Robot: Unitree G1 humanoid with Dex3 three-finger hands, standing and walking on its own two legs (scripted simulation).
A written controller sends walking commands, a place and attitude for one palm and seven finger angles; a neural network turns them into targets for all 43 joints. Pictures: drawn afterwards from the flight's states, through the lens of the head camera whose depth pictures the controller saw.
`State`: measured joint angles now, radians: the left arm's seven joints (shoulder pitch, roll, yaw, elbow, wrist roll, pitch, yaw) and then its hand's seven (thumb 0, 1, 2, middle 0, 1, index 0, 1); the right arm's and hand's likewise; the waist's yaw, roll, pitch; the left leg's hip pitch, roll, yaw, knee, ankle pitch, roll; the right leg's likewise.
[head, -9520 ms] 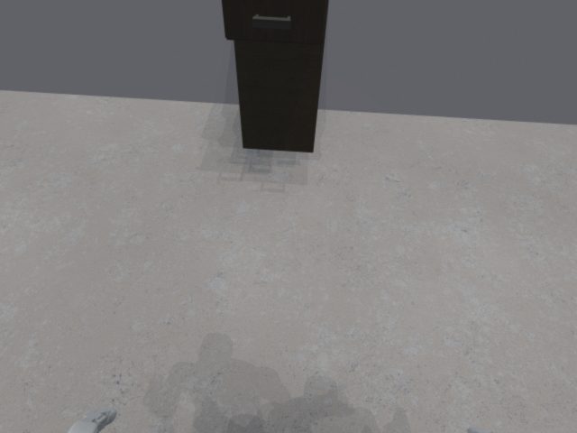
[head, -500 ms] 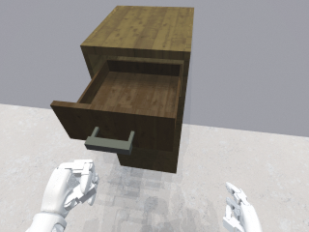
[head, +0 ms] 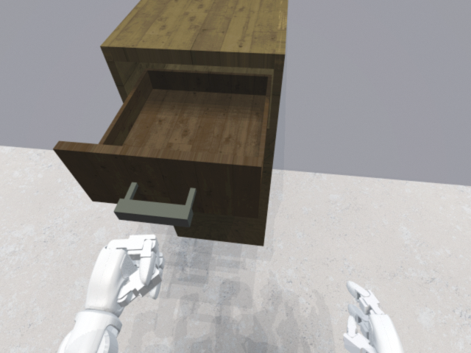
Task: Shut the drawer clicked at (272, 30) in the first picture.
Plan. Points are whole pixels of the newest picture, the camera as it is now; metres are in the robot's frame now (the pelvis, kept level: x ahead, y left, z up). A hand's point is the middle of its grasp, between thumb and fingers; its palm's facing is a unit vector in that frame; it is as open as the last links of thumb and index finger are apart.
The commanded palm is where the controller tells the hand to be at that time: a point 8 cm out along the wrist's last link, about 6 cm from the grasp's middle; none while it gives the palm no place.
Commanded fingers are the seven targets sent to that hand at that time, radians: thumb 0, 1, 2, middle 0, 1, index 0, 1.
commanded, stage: bring the fist close to the handle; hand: left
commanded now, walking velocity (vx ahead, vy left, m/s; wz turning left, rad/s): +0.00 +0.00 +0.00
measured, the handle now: (158, 201) +0.36 +0.16 +0.05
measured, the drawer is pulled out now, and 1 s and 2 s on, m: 0.28 0.27 0.16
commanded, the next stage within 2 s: push the drawer shut in 0.62 s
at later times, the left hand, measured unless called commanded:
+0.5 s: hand (165, 261) +0.25 +0.13 +0.05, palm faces -0.07 -1.00 -0.05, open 3.3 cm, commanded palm +0.23 +0.19 +0.05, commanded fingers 0.00 0.90 0.90 -1.40 -1.60 -1.40 -1.60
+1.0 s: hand (173, 249) +0.27 +0.12 +0.05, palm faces -0.09 -0.99 -0.05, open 3.3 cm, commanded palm +0.26 +0.18 +0.05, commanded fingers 0.00 0.90 0.90 -1.40 -1.60 -1.40 -1.60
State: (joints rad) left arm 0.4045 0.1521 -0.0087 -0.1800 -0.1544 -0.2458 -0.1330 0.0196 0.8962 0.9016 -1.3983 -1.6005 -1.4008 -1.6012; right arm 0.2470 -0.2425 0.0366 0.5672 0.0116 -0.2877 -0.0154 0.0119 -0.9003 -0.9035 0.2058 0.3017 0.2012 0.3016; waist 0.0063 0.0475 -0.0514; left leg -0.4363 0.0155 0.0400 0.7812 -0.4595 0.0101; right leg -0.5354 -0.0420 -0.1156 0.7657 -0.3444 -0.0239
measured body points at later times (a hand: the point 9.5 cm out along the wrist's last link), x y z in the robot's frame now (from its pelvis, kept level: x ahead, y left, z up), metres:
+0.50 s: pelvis +0.00 +0.00 -0.01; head +0.05 -0.02 +0.44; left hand +0.25 +0.18 +0.06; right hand +0.16 -0.24 -0.10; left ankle -0.04 +0.11 -0.71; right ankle +0.03 -0.10 -0.71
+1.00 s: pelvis +0.00 +0.00 -0.01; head +0.06 -0.01 +0.43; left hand +0.27 +0.18 +0.05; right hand +0.17 -0.23 -0.10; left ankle -0.04 +0.11 -0.71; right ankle +0.03 -0.10 -0.71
